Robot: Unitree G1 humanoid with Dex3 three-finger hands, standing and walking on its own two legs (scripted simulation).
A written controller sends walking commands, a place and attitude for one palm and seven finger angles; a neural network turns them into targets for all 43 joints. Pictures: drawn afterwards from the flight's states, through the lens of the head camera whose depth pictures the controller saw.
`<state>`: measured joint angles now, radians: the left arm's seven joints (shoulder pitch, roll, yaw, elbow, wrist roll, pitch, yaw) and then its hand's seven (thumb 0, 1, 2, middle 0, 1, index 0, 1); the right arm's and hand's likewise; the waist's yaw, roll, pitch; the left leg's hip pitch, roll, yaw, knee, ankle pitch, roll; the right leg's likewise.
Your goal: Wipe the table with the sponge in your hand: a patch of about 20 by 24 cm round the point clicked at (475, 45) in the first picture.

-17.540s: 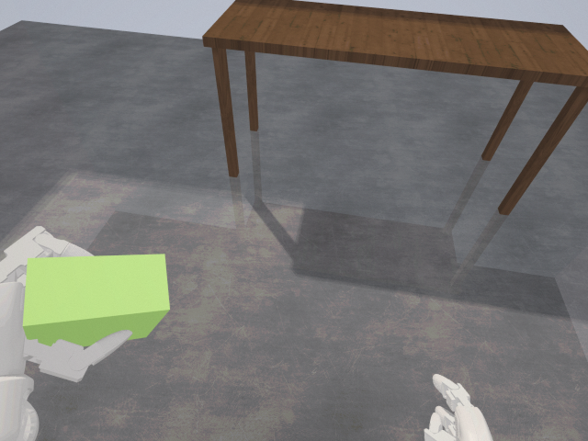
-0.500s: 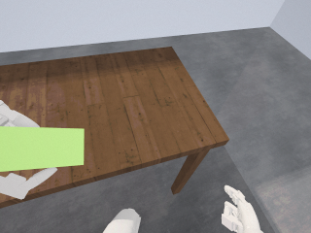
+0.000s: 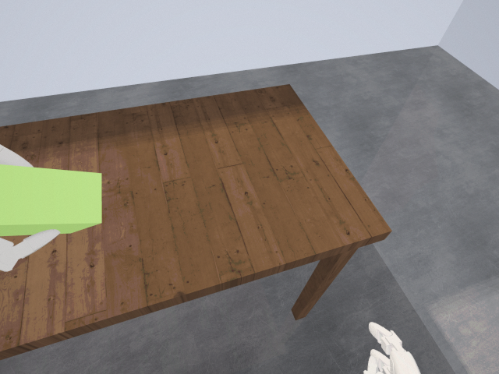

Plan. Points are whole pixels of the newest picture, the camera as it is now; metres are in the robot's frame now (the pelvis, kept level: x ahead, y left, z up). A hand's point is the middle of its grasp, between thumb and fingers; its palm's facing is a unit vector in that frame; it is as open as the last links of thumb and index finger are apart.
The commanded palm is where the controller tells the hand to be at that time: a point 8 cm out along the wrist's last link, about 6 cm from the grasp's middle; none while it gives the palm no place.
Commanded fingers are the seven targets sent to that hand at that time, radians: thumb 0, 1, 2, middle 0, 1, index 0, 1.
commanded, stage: come to a stop and stand still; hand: left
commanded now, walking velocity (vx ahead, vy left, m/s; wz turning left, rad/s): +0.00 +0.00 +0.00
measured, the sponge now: (49, 205) +0.26 +0.28 +0.16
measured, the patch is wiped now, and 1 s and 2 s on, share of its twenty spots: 0.00 0.00 0.00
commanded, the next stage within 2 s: look again from close up in 0.56 s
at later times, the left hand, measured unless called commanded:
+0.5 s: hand out of the picture +0.18 +0.32 +0.17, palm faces +0.51 -0.81 -0.29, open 10.1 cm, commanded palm +0.12 +0.33 +0.18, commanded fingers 0.00 0.10 1.30 -1.20 -1.60 -1.20 -1.60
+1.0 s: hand (11, 257) +0.20 +0.29 +0.16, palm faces +0.37 -0.84 -0.40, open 10.1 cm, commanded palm +0.14 +0.32 +0.18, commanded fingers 0.00 0.10 1.30 -1.20 -1.60 -1.20 -1.60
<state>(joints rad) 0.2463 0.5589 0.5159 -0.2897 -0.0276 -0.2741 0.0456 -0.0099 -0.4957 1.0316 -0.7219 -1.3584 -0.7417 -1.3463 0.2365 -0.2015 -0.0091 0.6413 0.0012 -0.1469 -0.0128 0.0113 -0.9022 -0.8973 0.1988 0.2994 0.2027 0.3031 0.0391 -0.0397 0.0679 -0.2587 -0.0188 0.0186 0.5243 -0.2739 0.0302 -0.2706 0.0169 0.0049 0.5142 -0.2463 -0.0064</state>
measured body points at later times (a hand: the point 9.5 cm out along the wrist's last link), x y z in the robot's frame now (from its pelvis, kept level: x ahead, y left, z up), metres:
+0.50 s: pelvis -0.03 +0.05 +0.00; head -0.03 +0.06 +0.45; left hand +0.14 +0.36 +0.19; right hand +0.16 -0.14 -0.07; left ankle +0.00 +0.10 -0.74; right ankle +0.01 -0.11 -0.73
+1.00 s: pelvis -0.01 +0.03 +0.01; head +0.01 +0.05 +0.46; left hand +0.17 +0.33 +0.18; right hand +0.18 -0.19 -0.06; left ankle +0.00 +0.10 -0.74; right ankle +0.01 -0.11 -0.74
